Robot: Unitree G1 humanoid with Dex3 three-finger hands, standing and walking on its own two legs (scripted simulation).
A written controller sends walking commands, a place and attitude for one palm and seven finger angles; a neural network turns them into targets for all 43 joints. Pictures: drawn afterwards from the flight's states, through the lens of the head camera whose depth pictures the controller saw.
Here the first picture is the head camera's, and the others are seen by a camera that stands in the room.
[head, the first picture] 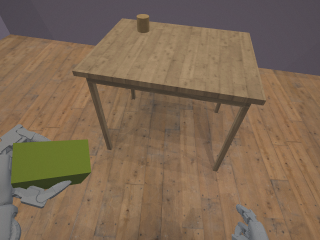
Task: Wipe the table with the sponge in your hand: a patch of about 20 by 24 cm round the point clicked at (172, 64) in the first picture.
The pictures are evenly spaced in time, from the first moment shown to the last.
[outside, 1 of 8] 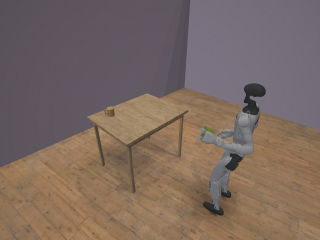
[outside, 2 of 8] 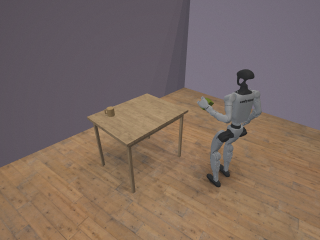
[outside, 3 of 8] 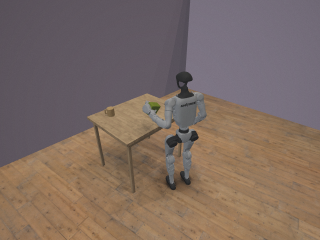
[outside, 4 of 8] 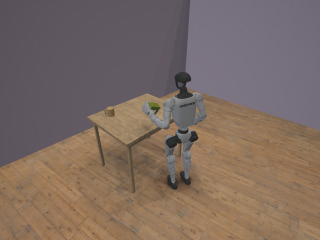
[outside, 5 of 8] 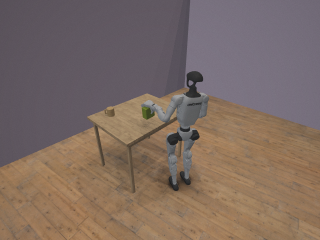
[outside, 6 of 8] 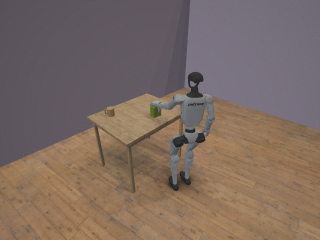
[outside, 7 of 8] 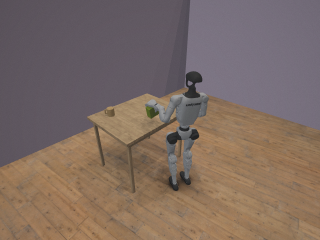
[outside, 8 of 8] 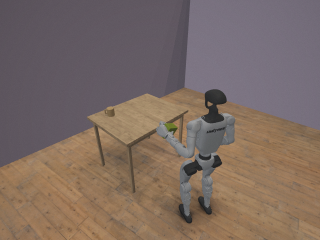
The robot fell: no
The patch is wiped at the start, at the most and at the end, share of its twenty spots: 0.00 1.00 1.00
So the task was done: yes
